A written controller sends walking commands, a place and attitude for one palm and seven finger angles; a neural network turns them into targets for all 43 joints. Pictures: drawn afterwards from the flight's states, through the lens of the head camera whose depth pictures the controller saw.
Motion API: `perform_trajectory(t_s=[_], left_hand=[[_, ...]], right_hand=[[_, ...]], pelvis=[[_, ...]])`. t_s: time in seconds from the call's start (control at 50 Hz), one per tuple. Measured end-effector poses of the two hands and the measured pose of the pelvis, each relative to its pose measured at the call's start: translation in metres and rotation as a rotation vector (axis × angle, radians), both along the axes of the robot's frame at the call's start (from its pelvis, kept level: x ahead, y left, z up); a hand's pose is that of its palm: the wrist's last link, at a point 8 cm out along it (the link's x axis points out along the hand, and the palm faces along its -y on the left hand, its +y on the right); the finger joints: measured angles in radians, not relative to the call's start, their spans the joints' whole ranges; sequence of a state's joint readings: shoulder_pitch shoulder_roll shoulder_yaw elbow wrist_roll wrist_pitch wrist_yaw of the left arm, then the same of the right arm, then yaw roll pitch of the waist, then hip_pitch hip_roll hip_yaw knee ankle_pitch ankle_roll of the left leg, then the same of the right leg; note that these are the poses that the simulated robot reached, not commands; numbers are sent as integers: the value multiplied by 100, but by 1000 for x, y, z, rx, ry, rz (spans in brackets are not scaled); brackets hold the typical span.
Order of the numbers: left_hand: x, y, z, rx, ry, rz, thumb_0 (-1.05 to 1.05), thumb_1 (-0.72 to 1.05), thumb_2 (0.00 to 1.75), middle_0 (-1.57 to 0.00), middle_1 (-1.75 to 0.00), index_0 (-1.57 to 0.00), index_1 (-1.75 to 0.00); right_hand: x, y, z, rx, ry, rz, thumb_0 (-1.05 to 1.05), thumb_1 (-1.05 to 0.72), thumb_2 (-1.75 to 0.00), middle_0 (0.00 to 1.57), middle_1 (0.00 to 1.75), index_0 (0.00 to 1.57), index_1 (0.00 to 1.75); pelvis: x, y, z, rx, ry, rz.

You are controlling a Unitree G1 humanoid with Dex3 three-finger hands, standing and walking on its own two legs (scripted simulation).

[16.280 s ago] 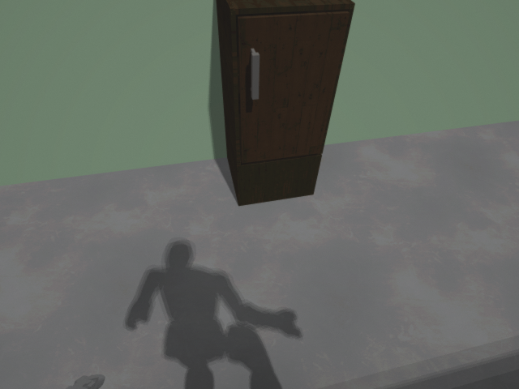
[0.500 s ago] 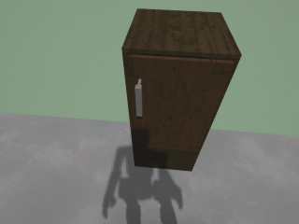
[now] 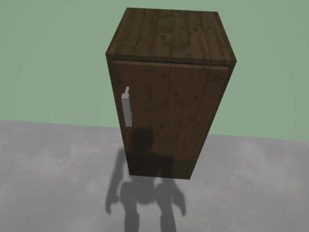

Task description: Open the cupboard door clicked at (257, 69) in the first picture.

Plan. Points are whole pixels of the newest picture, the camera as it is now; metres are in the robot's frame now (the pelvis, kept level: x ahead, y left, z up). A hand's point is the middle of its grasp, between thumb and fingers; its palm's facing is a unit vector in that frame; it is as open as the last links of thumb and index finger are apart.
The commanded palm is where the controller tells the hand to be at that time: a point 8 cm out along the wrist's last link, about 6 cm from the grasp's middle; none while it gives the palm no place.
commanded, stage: look again from close up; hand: left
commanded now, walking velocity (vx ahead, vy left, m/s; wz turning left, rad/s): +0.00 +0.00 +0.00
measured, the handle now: (128, 107) +0.54 +0.13 -0.03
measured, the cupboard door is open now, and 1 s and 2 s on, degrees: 0 0 0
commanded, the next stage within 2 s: raise the hand with hooked fingers in 0.06 s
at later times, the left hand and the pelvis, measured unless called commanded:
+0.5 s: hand (100, 211) +0.18 +0.15 -0.04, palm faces -0.01 -1.00 -0.02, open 8.1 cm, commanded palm +0.12 +0.23 -0.06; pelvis -0.01 -0.04 -0.05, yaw +3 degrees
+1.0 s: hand (74, 210) +0.18 +0.22 -0.04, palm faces +0.03 -1.00 -0.03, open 11.1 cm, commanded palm +0.15 +0.27 -0.04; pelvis -0.05 -0.02 -0.08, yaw +2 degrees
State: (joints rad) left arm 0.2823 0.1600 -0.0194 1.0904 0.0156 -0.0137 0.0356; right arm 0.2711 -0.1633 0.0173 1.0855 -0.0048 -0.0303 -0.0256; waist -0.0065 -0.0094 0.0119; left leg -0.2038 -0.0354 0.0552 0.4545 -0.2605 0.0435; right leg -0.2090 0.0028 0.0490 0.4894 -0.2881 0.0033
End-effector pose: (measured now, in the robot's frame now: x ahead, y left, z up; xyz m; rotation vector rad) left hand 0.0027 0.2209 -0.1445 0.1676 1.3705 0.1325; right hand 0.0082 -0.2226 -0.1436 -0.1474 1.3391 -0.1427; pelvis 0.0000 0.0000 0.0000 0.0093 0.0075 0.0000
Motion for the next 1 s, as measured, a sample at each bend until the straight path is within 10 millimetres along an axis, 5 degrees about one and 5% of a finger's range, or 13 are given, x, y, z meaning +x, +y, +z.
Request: perform_trajectory(t_s=[0.2,0.32,0.4,0.5,0.6,0.68,0.76,0.82,0.92,1.0], left_hand=[[29,-6,7,19,-72,61,1,92,90,-20,-30,-20,-30],[148,9,116,94,-857,127,2,89,88,-20,-32,-20,-33],[186,0,150,12,-1203,19,1,82,86,-20,-36,-20,-37],[157,-17,111,-156,-1278,-147,0,71,81,-21,-43,-21,-43],[103,-1,63,-153,-1190,-70,0,59,76,-23,-50,-23,-51],[95,19,78,-46,-1336,-42,1,49,73,-23,-56,-23,-57],[124,20,101,-66,-1463,-172,1,40,69,-23,-62,-23,-63],[152,15,101,-152,-1387,-273,1,33,66,-24,-66,-24,-67],[166,23,97,-227,-1194,-221,0,21,61,-25,-74,-25,-75],[156,48,109,-129,-1251,-117,0,12,57,-26,-80,-26,-81]], right_hand=[[19,-15,0,-4,-22,-3,1,-92,-89,20,30,20,30],[86,-36,18,-61,-412,33,1,-91,-89,20,30,20,30],[139,-51,32,-75,-632,74,1,-91,-89,20,30,20,30],[190,-65,51,-108,-828,177,1,-91,-89,20,30,20,30],[214,-66,46,-149,-898,268,1,-90,-89,20,30,20,30],[210,-53,21,-136,-866,306,1,-90,-89,20,30,20,30],[184,-34,-12,-77,-785,291,1,-90,-89,20,30,20,30],[153,-22,-29,-28,-712,231,1,-90,-89,20,30,20,30],[98,-18,-31,-3,-605,107,2,-90,-89,20,30,21,30],[71,-26,-26,-48,-554,78,2,-90,-89,21,30,21,30]], pelvis=[[12,-13,-1,-7,7,10],[12,-18,-9,3,37,67],[1,-27,-25,7,116,59],[-13,-40,-55,15,192,53],[-25,-48,-84,-6,234,70],[-34,-49,-101,-43,240,88],[-45,-46,-110,-67,239,93],[-51,-42,-108,-67,241,84],[-52,-32,-91,-45,240,55],[-50,-23,-84,-41,245,43]])
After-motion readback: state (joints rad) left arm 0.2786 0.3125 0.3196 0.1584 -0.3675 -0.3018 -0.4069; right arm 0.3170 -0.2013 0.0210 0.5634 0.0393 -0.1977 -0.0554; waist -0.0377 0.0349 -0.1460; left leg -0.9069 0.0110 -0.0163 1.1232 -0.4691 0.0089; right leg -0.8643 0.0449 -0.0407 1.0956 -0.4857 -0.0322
